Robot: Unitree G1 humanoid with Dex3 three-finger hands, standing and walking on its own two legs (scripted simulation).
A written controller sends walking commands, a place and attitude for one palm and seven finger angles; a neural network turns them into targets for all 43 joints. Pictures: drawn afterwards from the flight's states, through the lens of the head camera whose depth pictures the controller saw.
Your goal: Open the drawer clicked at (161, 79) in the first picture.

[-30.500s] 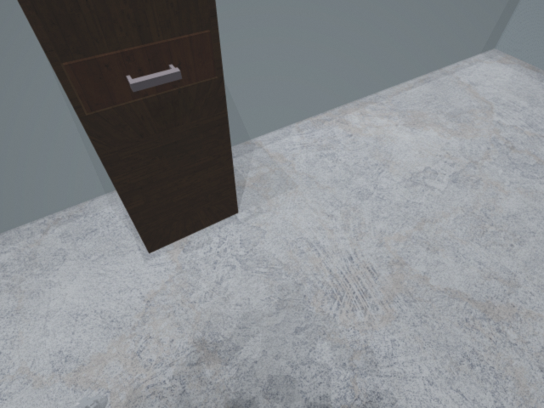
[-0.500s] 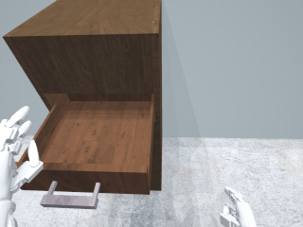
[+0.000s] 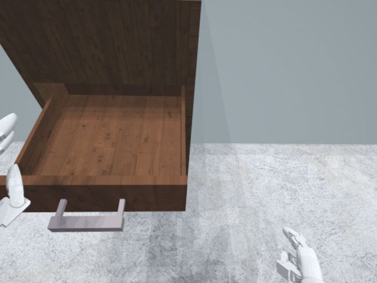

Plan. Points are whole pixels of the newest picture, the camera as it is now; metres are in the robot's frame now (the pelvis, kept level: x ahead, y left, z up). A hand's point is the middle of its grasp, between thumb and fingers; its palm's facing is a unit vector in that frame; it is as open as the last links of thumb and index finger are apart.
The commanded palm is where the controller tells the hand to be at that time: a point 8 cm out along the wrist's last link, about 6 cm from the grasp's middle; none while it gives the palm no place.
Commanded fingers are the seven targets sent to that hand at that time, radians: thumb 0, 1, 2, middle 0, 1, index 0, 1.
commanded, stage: step back with the hand held close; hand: left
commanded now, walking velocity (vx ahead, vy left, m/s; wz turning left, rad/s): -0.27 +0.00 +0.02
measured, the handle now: (90, 213) +0.24 +0.22 +0.01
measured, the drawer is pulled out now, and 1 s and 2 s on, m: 0.29 0.29 0.29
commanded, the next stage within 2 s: stop stepping back and stand still in 0.78 s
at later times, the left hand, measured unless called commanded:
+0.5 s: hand out of the picture +0.14 +0.25 +0.19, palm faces +0.38 -0.80 -0.45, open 7.4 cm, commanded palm +0.07 +0.29 +0.20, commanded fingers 0.00 0.90 0.90 -0.20 -0.30 -0.20 -0.30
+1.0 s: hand out of the picture +0.02 +0.20 +0.17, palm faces +0.29 -0.83 -0.48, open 7.4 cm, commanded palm -0.05 +0.25 +0.20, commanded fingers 0.00 0.90 0.90 -0.20 -0.30 -0.20 -0.30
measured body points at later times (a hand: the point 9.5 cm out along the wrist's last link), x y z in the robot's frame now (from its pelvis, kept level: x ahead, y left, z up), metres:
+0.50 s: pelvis -0.06 +0.01 +0.00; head -0.02 +0.04 +0.44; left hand +0.12 +0.29 +0.21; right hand +0.11 -0.21 -0.08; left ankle +0.03 +0.09 -0.73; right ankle -0.11 -0.13 -0.69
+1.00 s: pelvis -0.19 -0.02 -0.01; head -0.14 -0.01 +0.44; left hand +0.00 +0.24 +0.20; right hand -0.01 -0.26 -0.07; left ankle -0.10 +0.09 -0.73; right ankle -0.20 -0.14 -0.72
